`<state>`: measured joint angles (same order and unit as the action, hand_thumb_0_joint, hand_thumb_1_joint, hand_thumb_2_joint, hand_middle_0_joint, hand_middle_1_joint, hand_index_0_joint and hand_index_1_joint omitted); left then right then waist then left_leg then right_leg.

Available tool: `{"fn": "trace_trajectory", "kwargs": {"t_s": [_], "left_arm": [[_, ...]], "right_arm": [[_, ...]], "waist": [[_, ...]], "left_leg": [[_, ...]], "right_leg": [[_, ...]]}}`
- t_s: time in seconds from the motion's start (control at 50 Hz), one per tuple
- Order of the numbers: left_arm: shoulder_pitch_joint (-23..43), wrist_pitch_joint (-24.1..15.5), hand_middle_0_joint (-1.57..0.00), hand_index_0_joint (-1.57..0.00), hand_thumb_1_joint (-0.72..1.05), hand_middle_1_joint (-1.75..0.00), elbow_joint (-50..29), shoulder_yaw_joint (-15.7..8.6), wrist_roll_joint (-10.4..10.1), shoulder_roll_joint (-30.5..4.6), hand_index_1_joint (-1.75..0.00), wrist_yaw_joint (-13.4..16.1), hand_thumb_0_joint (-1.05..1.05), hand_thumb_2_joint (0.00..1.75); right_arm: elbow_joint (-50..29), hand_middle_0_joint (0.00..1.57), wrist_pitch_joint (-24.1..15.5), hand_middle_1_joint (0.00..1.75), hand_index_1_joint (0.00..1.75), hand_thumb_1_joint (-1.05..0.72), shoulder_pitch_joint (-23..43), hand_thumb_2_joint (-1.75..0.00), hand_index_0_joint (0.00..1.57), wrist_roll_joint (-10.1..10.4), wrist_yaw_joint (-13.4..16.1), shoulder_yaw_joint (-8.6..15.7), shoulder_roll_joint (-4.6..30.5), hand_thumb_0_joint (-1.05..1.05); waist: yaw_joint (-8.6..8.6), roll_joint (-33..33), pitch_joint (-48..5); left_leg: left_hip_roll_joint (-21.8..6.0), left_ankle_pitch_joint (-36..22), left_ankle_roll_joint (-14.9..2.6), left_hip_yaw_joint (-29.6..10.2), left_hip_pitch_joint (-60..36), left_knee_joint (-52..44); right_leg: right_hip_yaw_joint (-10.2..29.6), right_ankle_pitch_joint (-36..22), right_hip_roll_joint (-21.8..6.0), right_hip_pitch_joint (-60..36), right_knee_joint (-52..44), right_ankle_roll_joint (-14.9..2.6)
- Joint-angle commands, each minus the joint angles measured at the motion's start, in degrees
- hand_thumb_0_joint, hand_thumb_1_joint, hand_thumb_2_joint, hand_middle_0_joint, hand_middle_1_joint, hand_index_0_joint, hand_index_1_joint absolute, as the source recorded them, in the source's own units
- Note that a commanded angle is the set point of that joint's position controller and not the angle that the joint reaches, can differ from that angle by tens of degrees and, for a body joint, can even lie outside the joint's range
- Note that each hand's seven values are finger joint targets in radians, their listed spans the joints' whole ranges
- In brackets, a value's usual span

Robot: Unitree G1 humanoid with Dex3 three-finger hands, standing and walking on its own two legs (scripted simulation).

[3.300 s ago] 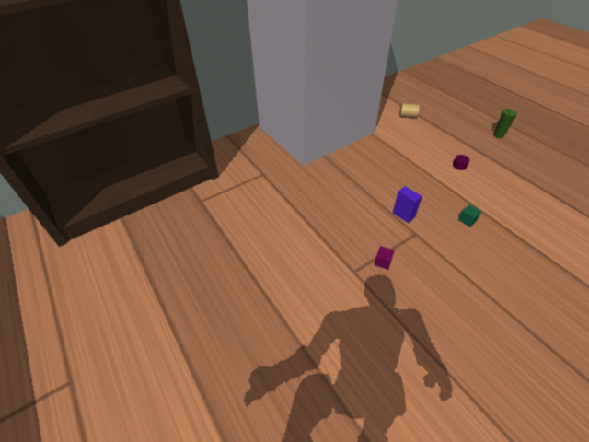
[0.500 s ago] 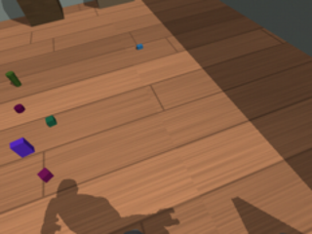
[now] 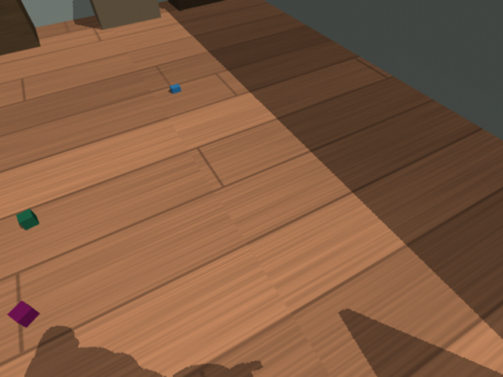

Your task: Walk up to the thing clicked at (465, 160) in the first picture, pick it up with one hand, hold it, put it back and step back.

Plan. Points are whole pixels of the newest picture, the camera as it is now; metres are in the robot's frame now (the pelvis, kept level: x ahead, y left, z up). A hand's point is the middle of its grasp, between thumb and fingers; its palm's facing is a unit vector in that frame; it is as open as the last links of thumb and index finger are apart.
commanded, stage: walk up
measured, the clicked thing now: out of the picture +1.12 +1.42 -0.72
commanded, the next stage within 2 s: stand in 0.80 s
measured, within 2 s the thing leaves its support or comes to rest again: neither
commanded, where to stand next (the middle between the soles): +0.07 +0.02 m, yaw -1 degrees
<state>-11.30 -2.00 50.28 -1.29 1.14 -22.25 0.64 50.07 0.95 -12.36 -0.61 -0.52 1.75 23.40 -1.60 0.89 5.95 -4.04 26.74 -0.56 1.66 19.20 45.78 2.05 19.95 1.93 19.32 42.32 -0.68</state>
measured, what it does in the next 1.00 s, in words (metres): stands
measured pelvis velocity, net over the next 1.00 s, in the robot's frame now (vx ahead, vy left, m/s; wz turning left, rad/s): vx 0.02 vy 0.01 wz -0.05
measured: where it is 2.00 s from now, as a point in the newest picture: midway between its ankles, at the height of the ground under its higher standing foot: outside the picture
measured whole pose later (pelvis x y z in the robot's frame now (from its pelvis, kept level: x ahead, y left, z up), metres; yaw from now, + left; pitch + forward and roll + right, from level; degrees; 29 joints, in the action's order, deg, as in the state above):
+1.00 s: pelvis +0.02 +0.01 +0.04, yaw -3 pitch -2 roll +0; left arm -4.1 -1.1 65.1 0.3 0.5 -20.0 0.1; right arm 65.5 0.1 -4.8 -0.8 -1.3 1.0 19.8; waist -1.4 -0.5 4.0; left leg -1.8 11.3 0.4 5.3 6.5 19.6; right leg 6.0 9.5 0.2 9.6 20.8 1.5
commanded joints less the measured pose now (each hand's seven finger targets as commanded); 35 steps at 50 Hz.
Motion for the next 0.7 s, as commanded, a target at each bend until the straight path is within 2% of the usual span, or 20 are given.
{"fn": "trace_trajectory", "kwargs": {"t_s": [0.0,0.02,0.04,0.06,0.08,0.1,0.12,0.14,0.16,0.18,0.2,0.24,0.26,0.34,0.42,0.5,0.6,0.68], "left_arm": [[6.8,-1.2,-0.2,-0.2,0.9,-0.3,-3.8,-3.2,-0.3,-12.3,-0.3,0.5,0.0,0.9],[5.1,-1.1,-0.2,-0.2,0.9,-0.3,-2.4,-2.8,-0.6,-11.0,-0.3,0.3,0.0,0.9],[2.7,-0.9,-0.2,-0.2,0.9,-0.3,-0.8,-2.9,-0.7,-11.3,-0.3,0.1,0.0,0.9],[1.6,-1.0,-0.2,-0.2,0.9,-0.3,0.4,-3.1,-0.5,-11.6,-0.3,0.1,0.0,0.9],[1.2,-1.2,-0.2,-0.2,0.9,-0.3,1.4,-3.2,-0.3,-11.7,-0.3,0.1,0.0,0.9],[2.3,-1.5,-0.2,-0.2,0.9,-0.3,1.6,-3.1,0.0,-12.1,-0.3,0.0,0.0,0.9],[4.3,-1.7,-0.2,-0.2,0.9,-0.3,1.9,-3.4,-0.1,-13.3,-0.3,-0.1,0.0,0.9],[4.6,-1.6,-0.2,-0.2,0.9,-0.3,2.3,-3.3,-0.4,-13.8,-0.3,0.0,0.0,0.9],[5.8,-1.5,-0.2,-0.2,0.9,-0.3,2.4,-3.1,-0.5,-13.6,-0.3,0.0,0.0,0.9],[6.5,-1.3,-0.2,-0.2,0.9,-0.3,2.7,-2.8,-0.8,-12.8,-0.3,0.0,0.0,0.9],[6.8,-1.4,-0.2,-0.2,0.9,-0.3,3.0,-2.5,-0.8,-11.7,-0.3,-0.1,0.0,0.9],[5.3,-1.4,-0.2,-0.2,0.9,-0.3,4.5,-2.1,-1.1,-10.6,-0.3,0.0,0.0,0.9],[5.4,-1.4,-0.2,-0.2,0.9,-0.3,5.3,-2.0,-1.1,-10.8,-0.3,0.0,0.0,0.9],[6.3,-1.3,-0.2,-0.2,0.9,-0.3,6.8,-1.7,-1.3,-10.8,-0.3,0.2,0.0,0.9],[6.7,-1.0,-0.2,-0.2,0.9,-0.3,8.3,-1.4,-1.5,-10.3,-0.3,0.5,0.0,0.9],[8.3,-0.6,-0.2,-0.2,0.9,-0.3,9.4,-1.1,-1.4,-9.9,-0.3,0.5,0.0,0.9],[9.0,-0.6,-0.2,-0.2,0.9,-0.3,10.3,-1.1,-0.9,-10.3,-0.3,0.5,0.0,0.9],[10.0,-0.7,-0.2,-0.2,0.9,-0.3,10.6,-1.0,-0.8,-10.2,-0.3,0.5,0.0,0.9]], "right_arm": [[-0.7,0.2,-2.7,0.3,0.3,-0.9,-2.6,-0.9,0.2,0.2,0.3,3.5,10.9,0.0],[-0.9,0.2,-2.9,0.3,0.3,-0.9,0.0,-0.9,0.2,-0.1,0.2,3.6,12.2,0.0],[-1.4,0.2,-2.8,0.3,0.3,-0.9,2.8,-0.9,0.2,-0.4,0.0,3.3,12.6,0.0],[-1.2,0.2,-2.7,0.3,0.3,-0.9,4.0,-0.9,0.2,-0.3,-0.2,2.9,12.7,0.0],[-0.7,0.2,-2.5,0.3,0.3,-0.9,5.0,-0.9,0.2,-0.3,-0.3,2.5,11.7,0.0],[-0.3,0.2,-2.3,0.3,0.3,-0.9,5.4,-0.9,0.2,-0.2,-0.4,2.2,10.7,0.0],[0.7,0.2,-2.3,0.3,0.3,-0.9,4.2,-0.9,0.2,-0.3,-0.4,2.1,10.0,0.0],[1.7,0.2,-2.3,0.3,0.3,-0.9,3.1,-0.9,0.2,-0.4,-0.3,2.0,9.8,0.0],[2.7,0.2,-2.4,0.3,0.3,-0.9,2.3,-0.9,0.2,-0.4,-0.4,1.9,9.9,0.0],[3.6,0.2,-2.6,0.3,0.3,-0.9,1.8,-0.9,0.2,-0.3,-0.4,1.9,10.1,0.0],[4.1,0.2,-2.9,0.3,0.3,-0.9,2.1,-0.9,0.2,-0.2,-0.4,2.0,10.6,0.0],[4.4,0.2,-3.1,0.3,0.3,-0.9,4.8,-0.9,0.2,0.0,-0.4,1.7,10.8,0.0],[4.7,0.2,-3.1,0.3,0.3,-0.9,5.2,-0.9,0.2,0.1,-0.3,1.4,10.2,0.0],[6.4,0.2,-3.2,0.3,0.3,-0.9,5.4,-0.9,0.2,0.5,0.1,1.4,10.0,0.0],[7.8,0.2,-2.9,0.3,0.3,-0.9,7.3,-0.9,0.2,0.4,0.2,1.7,10.0,0.0],[9.0,0.2,-2.5,0.3,0.3,-0.9,8.7,-0.9,0.2,0.3,0.2,1.9,10.0,0.0],[9.6,0.2,-2.1,0.3,0.3,-0.9,10.0,-0.9,0.2,0.4,0.2,2.0,9.4,0.0],[9.9,0.2,-1.9,0.3,0.3,-0.9,10.9,-0.9,0.2,0.4,-0.1,2.0,9.1,0.0]], "waist": [[-1.9,-2.2,-4.0],[-0.18,0.0,-4.0],[1.62,-0.4,-3.6],[2.65,-1.2,-2.8],[3.16,-2.4,-1.5],[2.39,-3.9,-1.4],[1.21,-5.5,-1.0],[0.75,-5.6,-1.7],[0.0,-4.5,-2.1],[-0.04,-2.9,-2.3],[0.05,-1.6,-3.9],[1.62,-1.0,-6.7],[1.9,-1.9,-6.7],[1.19,-2.3,-9.4],[1.45,-0.8,-9.6],[1.2,0.6,-8.0],[0.86,-0.8,-7.7],[0.78,-1.4,-6.2]], "left_leg": [[-3.8,-7.3,-3.43,-7.1,-6.9,-16.7],[-6.2,-3.7,-5.22,-11.1,-4.1,-20.0],[-8.5,3.6,-6.78,-13.5,0.3,-22.1],[-9.0,6.1,-6.87,-13.0,3.9,-22.3],[-7.0,6.3,-5.12,-10.2,5.5,-20.8],[-3.7,4.2,-3.57,-6.7,4.8,-17.8],[-1.5,1.3,-2.35,-4.2,2.8,-15.9],[-0.5,-0.7,-1.72,-2.5,-1.2,-14.5],[-0.4,-1.8,-1.66,-2.6,-4.2,-15.8],[-1.1,-2.7,-1.9,-3.4,-6.3,-18.3],[-2.5,-3.7,-2.49,-4.9,-7.0,-20.7],[-4.4,-6.5,-3.43,-6.1,-6.6,-22.5],[-4.3,-8.1,-3.23,-5.7,-5.8,-22.6],[-3.8,-17.2,-2.34,-3.2,-9.7,-22.3],[-4.7,-20.2,-2.59,-2.7,-12.3,-23.3],[-4.8,-17.7,-2.24,-2.6,-12.1,-25.5],[-4.4,-16.5,-1.83,-0.8,-14.1,-25.6],[-4.2,-13.5,-1.46,-0.9,-14.1,-26.6]], "right_leg": [[10.7,-2.8,-6.9,6.2,-11.0,-4.18],[7.5,-2.4,-3.5,4.3,-8.4,-2.96],[5.9,1.9,-1.8,0.9,-7.7,-2.66],[5.8,5.2,-1.6,-3.1,-8.9,-2.81],[8.8,5.9,-3.1,-4.7,-12.9,-3.42],[14.1,6.7,-5.5,-3.6,-16.6,-4.37],[17.2,8.3,-7.4,-1.6,-18.6,-5.1],[19.2,9.1,-9.2,1.2,-20.4,-5.76],[18.5,8.4,-9.3,3.1,-21.2,-5.33],[16.2,6.6,-8.2,4.0,-20.5,-4.38],[13.2,2.0,-6.5,1.8,-18.6,-3.51],[9.6,-6.7,-4.7,-3.4,-16.0,-2.6],[9.5,-8.9,-4.7,-5.1,-16.0,-2.38],[9.5,-19.8,-6.2,-7.8,-15.2,-2.18],[8.3,-21.8,-6.1,-7.9,-16.1,-1.74],[8.2,-20.6,-6.0,-8.0,-17.4,-1.46],[9.0,-21.8,-6.7,-7.2,-19.8,-1.4],[9.7,-18.7,-6.6,-6.2,-21.8,-1.14]]}}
